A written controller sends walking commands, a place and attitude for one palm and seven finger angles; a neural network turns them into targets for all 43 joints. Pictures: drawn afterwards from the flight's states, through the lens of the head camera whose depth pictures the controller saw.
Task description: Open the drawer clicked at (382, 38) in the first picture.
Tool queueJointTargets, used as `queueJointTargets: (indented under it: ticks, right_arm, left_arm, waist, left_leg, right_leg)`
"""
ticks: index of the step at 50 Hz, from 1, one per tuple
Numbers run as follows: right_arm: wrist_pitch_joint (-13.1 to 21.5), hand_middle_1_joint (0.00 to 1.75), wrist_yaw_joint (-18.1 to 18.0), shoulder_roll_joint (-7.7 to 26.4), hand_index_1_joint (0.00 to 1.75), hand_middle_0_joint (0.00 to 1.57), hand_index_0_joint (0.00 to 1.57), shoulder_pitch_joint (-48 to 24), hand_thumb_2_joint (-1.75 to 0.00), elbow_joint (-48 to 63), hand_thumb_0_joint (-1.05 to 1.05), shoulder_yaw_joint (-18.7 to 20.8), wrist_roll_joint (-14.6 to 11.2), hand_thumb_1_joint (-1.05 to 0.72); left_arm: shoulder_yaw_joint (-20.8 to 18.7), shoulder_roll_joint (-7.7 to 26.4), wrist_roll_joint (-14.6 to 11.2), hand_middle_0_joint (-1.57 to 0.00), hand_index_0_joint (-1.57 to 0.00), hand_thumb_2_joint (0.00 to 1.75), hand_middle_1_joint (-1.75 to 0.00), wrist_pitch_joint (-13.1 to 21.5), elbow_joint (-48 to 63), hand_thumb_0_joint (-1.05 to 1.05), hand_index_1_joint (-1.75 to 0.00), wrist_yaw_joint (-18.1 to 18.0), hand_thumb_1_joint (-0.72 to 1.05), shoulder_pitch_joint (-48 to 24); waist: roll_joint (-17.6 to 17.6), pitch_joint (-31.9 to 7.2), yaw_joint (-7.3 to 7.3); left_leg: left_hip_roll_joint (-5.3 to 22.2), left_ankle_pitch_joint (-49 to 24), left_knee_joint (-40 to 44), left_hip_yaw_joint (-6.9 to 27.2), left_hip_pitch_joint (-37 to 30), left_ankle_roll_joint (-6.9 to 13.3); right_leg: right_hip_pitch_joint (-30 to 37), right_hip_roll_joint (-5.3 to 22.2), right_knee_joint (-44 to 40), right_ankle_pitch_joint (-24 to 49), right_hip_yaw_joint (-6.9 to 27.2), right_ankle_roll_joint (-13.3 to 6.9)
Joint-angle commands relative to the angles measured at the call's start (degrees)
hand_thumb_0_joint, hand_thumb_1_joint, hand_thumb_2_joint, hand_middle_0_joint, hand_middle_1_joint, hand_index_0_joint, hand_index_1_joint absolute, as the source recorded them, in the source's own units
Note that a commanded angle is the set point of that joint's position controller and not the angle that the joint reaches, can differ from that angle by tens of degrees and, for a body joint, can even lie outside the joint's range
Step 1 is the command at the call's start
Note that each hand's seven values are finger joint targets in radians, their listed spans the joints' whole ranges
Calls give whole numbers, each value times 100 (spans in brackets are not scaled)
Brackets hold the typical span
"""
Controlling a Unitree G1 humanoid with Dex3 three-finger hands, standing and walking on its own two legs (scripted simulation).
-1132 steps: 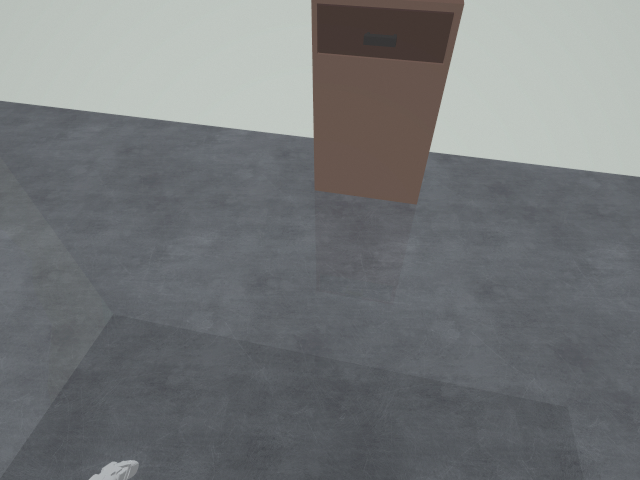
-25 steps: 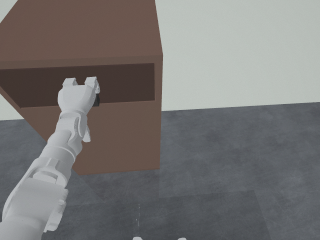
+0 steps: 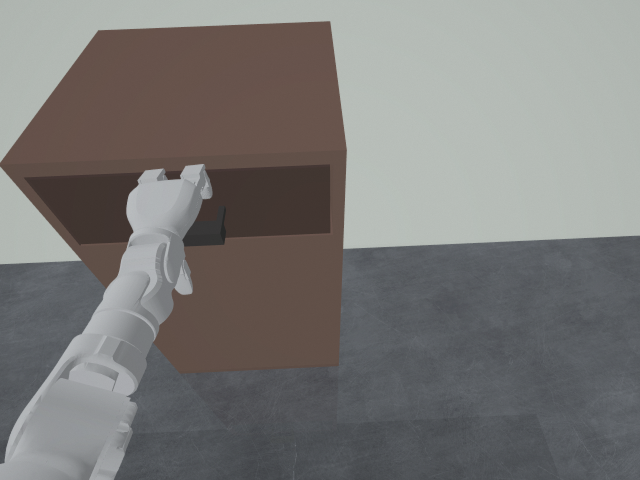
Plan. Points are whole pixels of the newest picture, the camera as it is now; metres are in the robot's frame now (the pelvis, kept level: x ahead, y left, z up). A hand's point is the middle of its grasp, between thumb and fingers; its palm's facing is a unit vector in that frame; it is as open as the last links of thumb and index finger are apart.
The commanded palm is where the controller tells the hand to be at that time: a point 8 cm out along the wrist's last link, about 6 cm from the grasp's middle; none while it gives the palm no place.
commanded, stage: lift the fingers back up to retry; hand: left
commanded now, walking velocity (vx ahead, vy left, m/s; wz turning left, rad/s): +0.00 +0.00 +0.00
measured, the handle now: (191, 223) +0.50 +0.23 +0.00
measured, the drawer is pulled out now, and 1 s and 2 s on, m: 0.00 0.00 0.00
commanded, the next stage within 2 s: re-aim the fingers above the handle in 0.10 s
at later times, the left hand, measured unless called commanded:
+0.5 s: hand (171, 243) +0.42 +0.22 +0.06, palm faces -0.04 -0.03 -1.00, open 13.9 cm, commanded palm +0.39 +0.21 +0.12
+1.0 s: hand (192, 252) +0.41 +0.19 +0.04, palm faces -0.12 -0.06 -0.99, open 13.9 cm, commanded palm +0.40 +0.20 +0.12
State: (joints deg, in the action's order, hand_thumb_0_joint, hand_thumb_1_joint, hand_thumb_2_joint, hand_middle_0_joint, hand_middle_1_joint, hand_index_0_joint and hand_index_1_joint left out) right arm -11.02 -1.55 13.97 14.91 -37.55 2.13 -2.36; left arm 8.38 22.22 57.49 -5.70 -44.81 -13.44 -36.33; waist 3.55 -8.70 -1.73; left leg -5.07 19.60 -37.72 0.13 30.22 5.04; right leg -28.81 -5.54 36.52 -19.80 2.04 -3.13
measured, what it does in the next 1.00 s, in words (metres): stands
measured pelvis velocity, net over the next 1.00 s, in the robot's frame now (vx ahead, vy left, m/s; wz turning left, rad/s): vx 0.00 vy -0.01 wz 0.02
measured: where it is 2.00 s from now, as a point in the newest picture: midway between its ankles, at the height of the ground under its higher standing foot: outside the picture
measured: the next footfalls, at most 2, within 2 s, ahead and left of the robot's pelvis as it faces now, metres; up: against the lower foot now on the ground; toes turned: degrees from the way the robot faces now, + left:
none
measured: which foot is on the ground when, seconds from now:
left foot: down 0.00-1.00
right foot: down 0.00-1.00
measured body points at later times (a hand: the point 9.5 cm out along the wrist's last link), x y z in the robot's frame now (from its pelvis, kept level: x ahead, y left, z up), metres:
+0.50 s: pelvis +0.00 -0.01 +0.00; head +0.04 -0.02 +0.45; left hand +0.41 +0.22 +0.11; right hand +0.09 -0.26 -0.14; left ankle -0.02 +0.06 -0.72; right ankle -0.03 -0.09 -0.72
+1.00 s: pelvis +0.00 -0.01 +0.00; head +0.04 -0.03 +0.45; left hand +0.41 +0.19 +0.10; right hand +0.08 -0.28 -0.13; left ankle -0.02 +0.06 -0.72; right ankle -0.03 -0.09 -0.72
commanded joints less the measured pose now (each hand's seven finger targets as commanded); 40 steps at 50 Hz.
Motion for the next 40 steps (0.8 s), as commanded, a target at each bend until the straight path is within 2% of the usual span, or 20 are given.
queueJointTargets:
  ticks: [1, 4, 5, 8, 10, 12, 13, 14, 16, 18, 20, 23, 24, 27, 28, 29, 33, 37, 39, 40]
  right_arm:
    - [96, 30, -106, 829, 30, 20, 20, 12, -90, 633, 0, 220, -18, -90]
    - [107, 30, -139, 796, 30, 20, 20, -31, -90, 718, 0, 229, 15, -90]
    - [125, 30, -137, 771, 30, 20, 20, -24, -90, 719, 0, 257, 35, -90]
    - [139, 30, -135, 755, 30, 20, 20, -20, -90, 683, 0, 247, 75, -90]
    - [191, 30, -126, 732, 30, 20, 20, -13, -90, 623, 0, 250, 71, -90]
    - [216, 30, -122, 718, 30, 20, 20, -65, -90, 650, 0, 257, 94, -90]
    - [210, 30, -131, 751, 30, 20, 20, -93, -90, 633, 0, 254, 101, -90]
    - [225, 30, -121, 723, 30, 20, 20, -107, -90, 624, 0, 240, 95, -90]
    - [225, 30, -87, 738, 30, 20, 20, -79, -90, 561, 0, 260, 61, -90]
    - [200, 30, -86, 808, 30, 20, 20, -62, -90, 577, 0, 264, 42, -90]
    - [209, 30, -73, 794, 30, 20, 20, -33, -90, 609, 0, 298, 3, -90]
    - [204, 30, -126, 841, 30, 20, 20, 9, -90, 607, 0, 309, 13, -90]
    - [217, 30, -143, 821, 30, 20, 20, 4, -90, 624, 0, 306, 18, -90]
    - [223, 30, -179, 784, 30, 20, 20, 25, -90, 575, 0, 280, 40, -90]
    - [227, 30, -186, 789, 30, 20, 20, 25, -90, 571, 0, 276, 53, -90]
    - [238, 30, -176, 758, 30, 20, 20, 16, -90, 576, 0, 256, 50, -90]
    - [237, 30, -195, 763, 30, 20, 20, -57, -90, 560, 0, 180, 79, -90]
    - [260, 30, -167, 743, 30, 20, 20, -115, -90, 597, 0, 156, 46, -90]
    - [247, 30, -147, 809, 30, 20, 20, -8, -90, 587, 0, 198, 9, -90]
    - [251, 30, -143, 841, 30, 20, 20, 4, -90, 618, 0, 223, -15, -90]
  left_arm:
    - [-195, 934, -11, -30, -30, 30, -120, 52, 912, 0, -120, 184, -50, -2130]
    - [-332, 1133, 16, -30, -30, 30, -120, 381, 1411, 0, -120, 248, -50, -2349]
    - [-286, 1051, 38, -30, -30, 30, -120, 509, 1578, 0, -120, 224, -50, -2388]
    - [-617, 1396, 103, -30, -30, 30, -120, 747, 1622, 0, -120, 40, -50, -2445]
    - [-660, 1381, 118, -30, -30, 30, -120, 774, 1543, 0, -120, -159, -50, -2584]
    - [-949, 1648, 165, -30, -30, 30, -120, 750, 1598, 0, -120, -361, -50, -2365]
    - [-1234, 1958, 187, -30, -30, 30, -120, 689, 1486, 0, -120, -443, -50, -2276]
    - [-1000, 1737, 178, -30, -30, 30, -120, 633, 1521, 0, -120, -489, -50, -2401]
    - [-714, 1348, 148, -30, -30, 30, -120, 418, 1121, 0, -120, -470, -50, -2205]
    - [-688, 1409, 113, -30, -30, 30, -120, 256, 988, 0, -120, -361, -50, -2151]
    - [-177, 880, 11, -30, -30, 30, -120, 179, 1162, 0, -120, -169, -50, -2268]
    - [-138, 881, -135, -30, -30, 30, -120, 285, 1309, 0, -120, 138, -50, -2288]
    - [-52, 810, -159, -30, -30, 30, -120, 391, 1465, 0, -120, 217, -50, -2344]
    - [-190, 998, -80, -30, -30, 30, -120, 699, 1569, 0, -120, 227, -50, -2530]
    - [-446, 1289, -37, -30, -30, 30, -120, 807, 1630, 0, -120, 155, -50, -2567]
    - [-502, 1348, 16, -30, -30, 30, -120, 870, 1658, 0, -120, 49, -50, -2676]
    - [-1432, 2307, 201, -30, -30, 30, -120, 702, 1110, 0, -120, -476, -50, -2500]
    - [-1244, 2127, 263, -30, -30, 30, -120, 221, 637, 0, -120, -653, -50, -2200]
    - [-921, 1809, 205, -30, -30, 30, -120, 27, 352, 0, -120, -459, -50, -2130]
    - [-618, 1486, 149, -30, -30, 30, -120, -27, 406, 0, -120, -311, -50, -2121]
  waist:
    - [-600, -1506, -108]
    - [-288, -1766, -38]
    - [-77, -1848, -46]
    - [-30, -1845, 12]
    - [-113, -1736, -24]
    - [22, -2041, 144]
    - [-50, -2104, 205]
    - [79, -2145, 146]
    - [-172, -1906, 41]
    - [-258, -1947, 35]
    - [-220, -2004, -107]
    - [-551, -1944, -220]
    - [-473, -1943, -219]
    - [-342, -1630, -204]
    - [-217, -1649, -107]
    - [-54, -1654, -74]
    - [-128, -1624, 222]
    - [-122, -1879, 270]
    - [-373, -2010, 126]
    - [-430, -2017, 8]
  left_leg:
    - [361, -2566, 259, 161, -1351, -216]
    - [358, -2743, 232, 198, -1573, -219]
    - [362, -2938, 172, 202, -1757, -241]
    - [356, -2933, 124, 244, -1646, -293]
    - [349, -2654, 129, 229, -1488, -283]
    - [320, -2699, 125, 200, -1476, -306]
    - [316, -2733, 124, 211, -1403, -312]
    - [309, -2749, 111, 156, -1404, -306]
    - [334, -2664, 120, 145, -1327, -303]
    - [323, -2577, 169, 123, -1256, -280]
    - [326, -2579, 130, 121, -1497, -242]
    - [332, -2576, 147, 178, -1549, -185]
    - [306, -2543, 140, 172, -1571, -158]
    - [301, -2319, 177, 221, -1530, -173]
    - [304, -2322, 204, 236, -1469, -195]
    - [287, -2231, 210, 235, -1422, -201]
    - [254, -1894, 298, 160, -764, -236]
    - [263, -1917, 326, 11, -675, -263]
    - [290, -2059, 296, -20, -780, -240]
    - [311, -2147, 284, -38, -917, -215]
  right_leg:
    - [660, 256, -429, 2167, -9, 40]
    - [694, 273, -373, 2182, 32, 4]
    - [572, 259, -347, 2209, 27, -8]
    - [526, 238, -274, 2082, 11, -35]
    - [418, 231, -250, 1954, -2, -32]
    - [594, 226, -196, 2024, 34, -53]
    - [709, 215, -172, 2053, 41, -63]
    - [698, 230, -156, 2166, 41, -42]
    - [577, 218, -219, 2102, -9, -22]
    - [755, 222, -276, 2139, 27, -16]
    - [654, 231, -340, 2165, 25, 20]
    - [753, 251, -425, 2239, 60, 46]
    - [723, 260, -428, 2285, 84, 64]
    - [485, 254, -431, 2002, 63, 30]
    - [527, 254, -411, 1896, 75, -7]
    - [485, 246, -370, 1830, 69, -17]
    - [785, 241, -265, 1625, 95, -59]
    - [1028, 247, -265, 1837, 133, -29]
    - [1122, 255, -310, 2070, 117, 18]
    - [1089, 263, -353, 2210, 120, 43]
